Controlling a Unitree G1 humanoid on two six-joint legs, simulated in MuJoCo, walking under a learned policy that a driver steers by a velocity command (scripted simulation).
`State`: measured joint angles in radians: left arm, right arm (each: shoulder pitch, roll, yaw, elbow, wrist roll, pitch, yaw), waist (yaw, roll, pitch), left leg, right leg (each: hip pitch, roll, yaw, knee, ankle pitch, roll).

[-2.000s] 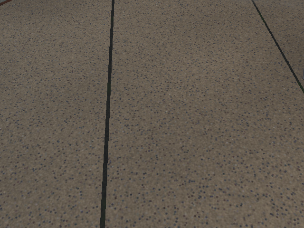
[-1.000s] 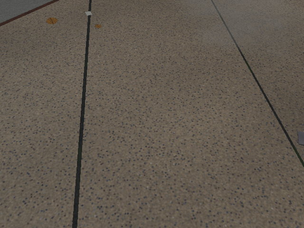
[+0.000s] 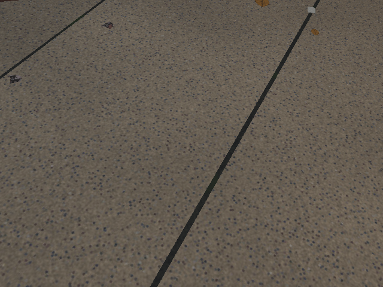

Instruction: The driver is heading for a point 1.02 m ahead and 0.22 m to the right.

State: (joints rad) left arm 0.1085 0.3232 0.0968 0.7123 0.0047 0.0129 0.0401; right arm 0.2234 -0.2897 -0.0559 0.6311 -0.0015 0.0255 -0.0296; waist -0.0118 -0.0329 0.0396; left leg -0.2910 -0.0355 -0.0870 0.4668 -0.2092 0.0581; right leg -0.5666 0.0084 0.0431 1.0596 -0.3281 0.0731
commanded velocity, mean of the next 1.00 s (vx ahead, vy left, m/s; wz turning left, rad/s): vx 0.32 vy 0.00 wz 0.07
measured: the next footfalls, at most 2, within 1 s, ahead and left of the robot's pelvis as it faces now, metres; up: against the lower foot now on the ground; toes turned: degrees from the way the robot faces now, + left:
right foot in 0.26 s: +0.06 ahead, -0.14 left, +0.00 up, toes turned +6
left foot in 0.64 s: +0.27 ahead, +0.15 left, +0.00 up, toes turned +6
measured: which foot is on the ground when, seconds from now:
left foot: down 0.00-0.26, up 0.28-0.62, down 0.64-1.00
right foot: up 0.00-0.24, down 0.26-0.64, up 0.66-1.00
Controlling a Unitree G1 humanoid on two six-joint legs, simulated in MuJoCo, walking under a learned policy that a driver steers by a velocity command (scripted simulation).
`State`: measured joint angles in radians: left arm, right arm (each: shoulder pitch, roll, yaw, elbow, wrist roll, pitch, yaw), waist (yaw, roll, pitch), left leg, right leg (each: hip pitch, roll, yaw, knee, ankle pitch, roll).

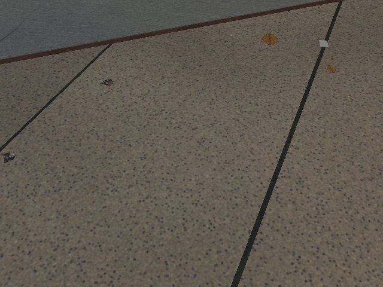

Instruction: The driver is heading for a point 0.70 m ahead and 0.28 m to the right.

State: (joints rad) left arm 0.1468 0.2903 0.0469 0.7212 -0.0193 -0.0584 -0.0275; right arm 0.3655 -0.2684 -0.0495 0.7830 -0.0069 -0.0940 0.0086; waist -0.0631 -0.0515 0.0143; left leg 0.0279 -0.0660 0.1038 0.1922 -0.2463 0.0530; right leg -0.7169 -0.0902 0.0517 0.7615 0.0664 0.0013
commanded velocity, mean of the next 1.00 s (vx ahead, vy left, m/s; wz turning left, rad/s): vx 0.49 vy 0.00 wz -0.54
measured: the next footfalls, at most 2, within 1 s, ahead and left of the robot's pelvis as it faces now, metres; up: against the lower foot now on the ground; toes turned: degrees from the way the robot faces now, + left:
right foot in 0.18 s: +0.29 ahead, -0.12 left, +0.00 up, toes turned -7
left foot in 0.64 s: +0.60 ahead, +0.02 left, +0.00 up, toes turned -25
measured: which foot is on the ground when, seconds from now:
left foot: down 0.00-0.20, up 0.22-0.62, down 0.64-1.00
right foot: up 0.00-0.16, down 0.18-0.66, up 0.68-1.00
